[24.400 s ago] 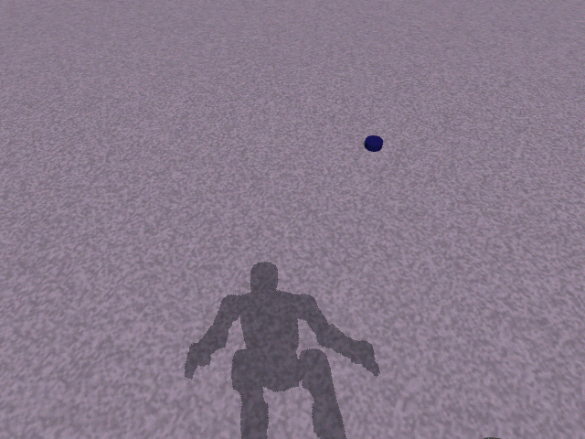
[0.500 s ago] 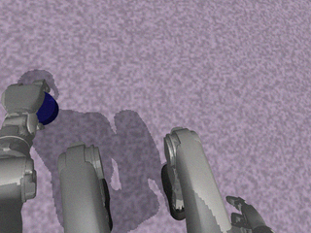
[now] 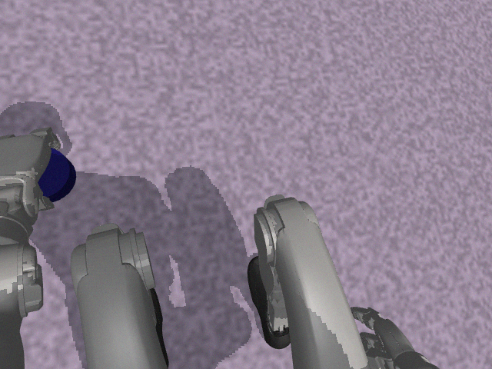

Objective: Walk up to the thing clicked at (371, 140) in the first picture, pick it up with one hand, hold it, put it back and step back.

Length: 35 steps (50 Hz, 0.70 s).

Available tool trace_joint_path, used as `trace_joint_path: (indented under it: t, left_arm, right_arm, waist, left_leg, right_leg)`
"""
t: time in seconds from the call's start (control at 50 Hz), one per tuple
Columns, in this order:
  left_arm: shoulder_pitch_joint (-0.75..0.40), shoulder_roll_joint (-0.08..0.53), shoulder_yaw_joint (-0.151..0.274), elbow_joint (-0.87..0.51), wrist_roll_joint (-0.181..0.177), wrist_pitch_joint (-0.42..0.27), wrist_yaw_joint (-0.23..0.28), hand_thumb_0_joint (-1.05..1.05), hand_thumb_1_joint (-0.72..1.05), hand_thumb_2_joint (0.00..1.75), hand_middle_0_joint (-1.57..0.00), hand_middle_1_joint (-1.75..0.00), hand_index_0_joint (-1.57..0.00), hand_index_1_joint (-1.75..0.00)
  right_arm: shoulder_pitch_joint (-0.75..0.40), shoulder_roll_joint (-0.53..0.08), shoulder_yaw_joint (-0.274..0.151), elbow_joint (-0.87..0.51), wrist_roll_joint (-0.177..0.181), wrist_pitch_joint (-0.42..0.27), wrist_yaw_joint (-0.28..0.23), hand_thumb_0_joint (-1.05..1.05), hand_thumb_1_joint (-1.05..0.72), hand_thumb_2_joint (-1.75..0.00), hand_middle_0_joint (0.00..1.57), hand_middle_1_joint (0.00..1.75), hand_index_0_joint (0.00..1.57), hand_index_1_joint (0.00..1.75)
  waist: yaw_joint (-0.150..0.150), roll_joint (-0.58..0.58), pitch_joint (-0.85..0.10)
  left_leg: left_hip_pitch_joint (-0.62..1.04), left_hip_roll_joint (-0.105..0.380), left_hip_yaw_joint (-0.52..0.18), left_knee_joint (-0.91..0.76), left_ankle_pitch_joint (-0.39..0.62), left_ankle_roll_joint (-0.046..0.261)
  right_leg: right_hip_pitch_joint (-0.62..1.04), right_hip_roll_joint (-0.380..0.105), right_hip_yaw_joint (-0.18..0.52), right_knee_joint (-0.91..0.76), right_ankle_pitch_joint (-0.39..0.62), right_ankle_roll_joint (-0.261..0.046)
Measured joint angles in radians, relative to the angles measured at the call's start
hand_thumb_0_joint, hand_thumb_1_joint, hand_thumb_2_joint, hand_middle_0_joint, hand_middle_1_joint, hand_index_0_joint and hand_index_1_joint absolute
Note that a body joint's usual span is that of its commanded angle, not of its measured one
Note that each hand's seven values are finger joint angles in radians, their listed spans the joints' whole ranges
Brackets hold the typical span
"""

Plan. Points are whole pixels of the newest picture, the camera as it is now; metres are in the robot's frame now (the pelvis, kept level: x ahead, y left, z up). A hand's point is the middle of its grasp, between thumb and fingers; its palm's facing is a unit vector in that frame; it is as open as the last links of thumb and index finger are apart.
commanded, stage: lower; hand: left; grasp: from above
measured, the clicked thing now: (43, 175) +0.44 +0.29 -0.21
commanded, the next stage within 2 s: rest in 0.14 s
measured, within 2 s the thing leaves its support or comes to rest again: neither
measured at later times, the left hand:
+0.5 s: hand (49, 180) +0.43 +0.29 -0.23, palm faces -0.45 -0.11 -0.89, open 11.6 cm
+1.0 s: hand (59, 182) +0.43 +0.29 -0.26, palm faces -0.43 -0.12 -0.89, open 11.6 cm
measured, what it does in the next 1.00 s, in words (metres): stands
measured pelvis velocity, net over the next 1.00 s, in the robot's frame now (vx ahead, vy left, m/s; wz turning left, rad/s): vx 0.01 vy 0.01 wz -0.09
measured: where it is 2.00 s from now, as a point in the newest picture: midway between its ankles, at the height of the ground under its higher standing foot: (213, 331)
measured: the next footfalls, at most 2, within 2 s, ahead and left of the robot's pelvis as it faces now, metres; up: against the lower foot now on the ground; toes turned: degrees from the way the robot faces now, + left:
none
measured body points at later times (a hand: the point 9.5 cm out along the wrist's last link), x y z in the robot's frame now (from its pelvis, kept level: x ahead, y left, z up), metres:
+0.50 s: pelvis +0.00 +0.00 -0.03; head +0.25 +0.07 +0.34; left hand +0.45 +0.30 -0.18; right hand +0.06 -0.27 -0.13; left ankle +0.08 +0.14 -0.29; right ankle +0.09 -0.13 -0.29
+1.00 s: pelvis +0.01 +0.01 -0.04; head +0.26 +0.10 +0.32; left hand +0.45 +0.29 -0.21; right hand +0.06 -0.26 -0.12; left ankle +0.08 +0.14 -0.29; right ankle +0.09 -0.13 -0.29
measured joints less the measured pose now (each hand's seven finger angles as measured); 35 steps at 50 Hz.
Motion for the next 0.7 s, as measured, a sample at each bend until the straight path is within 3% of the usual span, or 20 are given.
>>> trace_joint_path:
  t: [0.24,0.36,0.46,0.52,0.7]
  left_arm:
    - [0.003,0.044,0.037,0.048,0.033,-0.016,0.071,0.0,-0.18,0.61,-0.55,-0.74,-0.51,-0.7]
    - [-0.003,0.058,0.038,0.079,0.024,-0.007,0.092,0.0,-0.19,0.62,-0.56,-0.73,-0.52,-0.7]
    - [-0.005,0.08,0.077,0.106,0.026,-0.013,0.109,0.0,-0.19,0.62,-0.56,-0.73,-0.53,-0.69]
    - [-0.01,0.095,0.074,0.128,0.023,-0.018,0.113,0.0,-0.19,0.62,-0.56,-0.73,-0.53,-0.69]
    - [0.002,0.126,0.095,0.157,0.041,-0.044,0.149,0.0,-0.2,0.62,-0.57,-0.72,-0.54,-0.68]
  right_arm:
    - [-0.015,-0.01,0.025,-0.002,-0.038,-0.02,0.02,0.01,-0.92,-0.9,0.2,0.3,0.2,0.3]
    - [-0.023,-0.011,0.043,0.004,-0.057,-0.034,0.036,0.01,-0.91,-0.89,0.2,0.3,0.2,0.3]
    - [-0.031,-0.012,0.06,-0.002,-0.075,-0.044,0.051,0.01,-0.91,-0.89,0.2,0.3,0.2,0.3]
    - [-0.032,-0.014,0.069,-0.007,-0.084,-0.049,0.058,0.01,-0.91,-0.89,0.2,0.3,0.2,0.3]
    - [-0.039,-0.025,0.093,-0.007,-0.108,-0.068,0.074,0.01,-0.91,-0.89,0.2,0.3,0.2,0.3]
  waist:
    - [-0.029,-0.025,0.039]
    - [-0.04,-0.027,0.053]
    - [-0.051,-0.032,0.07]
    - [-0.057,-0.036,0.078]
    - [-0.069,-0.051,0.103]
  left_leg:
    - [-0.032,-0.006,-0.026,0.058,-0.003,-0.007]
    - [-0.04,-0.006,-0.037,0.08,-0.012,-0.01]
    - [-0.043,-0.005,-0.05,0.1,-0.018,-0.011]
    - [-0.047,-0.006,-0.057,0.112,-0.019,-0.012]
    - [-0.047,-0.007,-0.078,0.14,-0.029,-0.016]
  right_leg:
    - [-0.026,0.008,-0.015,0.045,0.002,0.001]
    - [-0.035,0.013,-0.021,0.061,-0.001,0.004]
    - [-0.037,0.02,-0.029,0.074,-0.001,0.008]
    - [-0.04,0.022,-0.033,0.082,0.001,0.008]
    - [-0.036,0.029,-0.047,0.095,-0.002,0.011]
